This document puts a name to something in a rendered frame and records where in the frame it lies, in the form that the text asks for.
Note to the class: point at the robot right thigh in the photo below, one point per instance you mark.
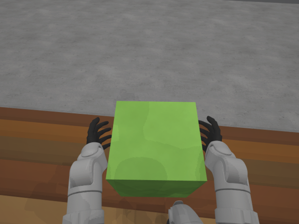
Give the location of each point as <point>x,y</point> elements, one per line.
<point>183,214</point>

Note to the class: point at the left robot forearm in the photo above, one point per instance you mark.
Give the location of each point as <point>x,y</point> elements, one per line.
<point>84,204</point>

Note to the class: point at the right robot forearm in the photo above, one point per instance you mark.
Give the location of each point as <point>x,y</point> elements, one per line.
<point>233,199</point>

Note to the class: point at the robot right hand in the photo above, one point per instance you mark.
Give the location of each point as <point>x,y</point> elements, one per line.
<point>214,133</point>

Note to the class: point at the robot left hand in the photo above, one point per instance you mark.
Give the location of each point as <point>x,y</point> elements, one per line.
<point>93,134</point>

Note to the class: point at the robot right shin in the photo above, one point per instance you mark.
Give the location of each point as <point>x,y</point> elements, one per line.
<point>178,202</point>

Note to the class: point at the carton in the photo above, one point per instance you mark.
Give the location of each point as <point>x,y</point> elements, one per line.
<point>156,149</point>

